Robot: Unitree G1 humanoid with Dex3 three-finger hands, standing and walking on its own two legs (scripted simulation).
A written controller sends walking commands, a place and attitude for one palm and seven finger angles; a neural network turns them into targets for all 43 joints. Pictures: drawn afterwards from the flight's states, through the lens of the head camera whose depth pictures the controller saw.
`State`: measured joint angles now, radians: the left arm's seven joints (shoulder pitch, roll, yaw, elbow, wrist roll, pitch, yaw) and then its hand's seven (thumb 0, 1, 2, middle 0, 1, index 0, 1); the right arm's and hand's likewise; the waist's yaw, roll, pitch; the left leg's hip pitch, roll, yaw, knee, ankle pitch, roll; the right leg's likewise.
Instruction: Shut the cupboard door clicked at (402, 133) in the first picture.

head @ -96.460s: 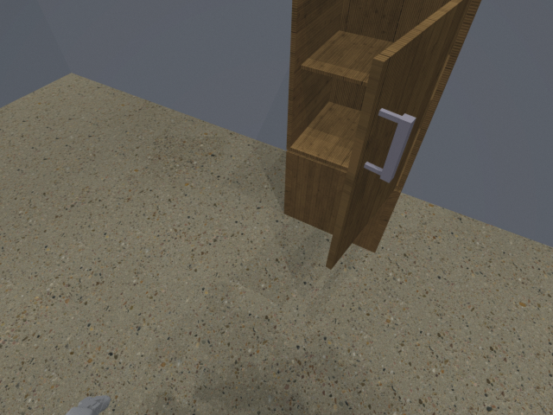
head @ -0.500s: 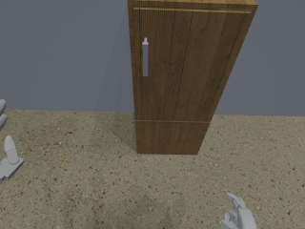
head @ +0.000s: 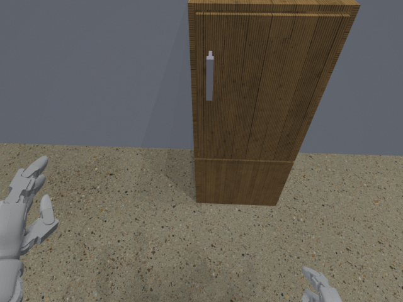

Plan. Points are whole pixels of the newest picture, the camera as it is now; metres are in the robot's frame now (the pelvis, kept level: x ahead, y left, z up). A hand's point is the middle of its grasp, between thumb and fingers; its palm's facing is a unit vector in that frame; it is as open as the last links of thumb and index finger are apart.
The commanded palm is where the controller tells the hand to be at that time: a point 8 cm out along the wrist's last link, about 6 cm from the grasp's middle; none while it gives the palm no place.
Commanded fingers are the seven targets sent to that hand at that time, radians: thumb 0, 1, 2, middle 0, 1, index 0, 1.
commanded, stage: let the arm hang, fingers relaxed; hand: left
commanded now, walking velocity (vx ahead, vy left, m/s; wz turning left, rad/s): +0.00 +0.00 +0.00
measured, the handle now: (209, 76) +0.74 +0.03 +0.08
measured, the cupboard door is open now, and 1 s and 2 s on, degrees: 0 0 0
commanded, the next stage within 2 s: look to check the result in 1.04 s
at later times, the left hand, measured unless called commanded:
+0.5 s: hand out of the picture -0.12 +0.17 -0.17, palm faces +0.07 -0.98 -0.17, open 7.3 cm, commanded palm none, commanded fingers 0.00 0.90 0.90 -0.20 -0.30 -0.20 -0.30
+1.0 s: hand out of the picture -0.03 +0.15 -0.18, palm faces +0.06 -0.99 -0.14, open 7.4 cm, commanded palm none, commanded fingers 0.00 0.90 0.90 -0.20 -0.30 -0.20 -0.30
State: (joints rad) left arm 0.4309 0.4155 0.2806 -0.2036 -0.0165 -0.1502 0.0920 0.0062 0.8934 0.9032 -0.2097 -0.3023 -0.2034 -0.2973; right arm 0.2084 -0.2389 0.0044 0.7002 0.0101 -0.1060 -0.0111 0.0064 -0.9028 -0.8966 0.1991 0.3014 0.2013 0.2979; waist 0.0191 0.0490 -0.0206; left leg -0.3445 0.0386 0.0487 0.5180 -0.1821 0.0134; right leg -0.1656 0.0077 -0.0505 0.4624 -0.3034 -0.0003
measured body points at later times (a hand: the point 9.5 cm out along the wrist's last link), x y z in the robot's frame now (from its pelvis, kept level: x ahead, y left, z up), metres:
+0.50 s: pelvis -0.02 +0.01 +0.00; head +0.00 +0.02 +0.45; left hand -0.13 +0.22 -0.15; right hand -0.04 -0.22 -0.15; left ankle +0.06 +0.11 -0.74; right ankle -0.04 -0.12 -0.74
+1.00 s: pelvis -0.02 +0.00 +0.00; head -0.02 +0.00 +0.45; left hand -0.04 +0.20 -0.16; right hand -0.04 -0.21 -0.16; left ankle +0.06 +0.11 -0.74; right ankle -0.04 -0.12 -0.74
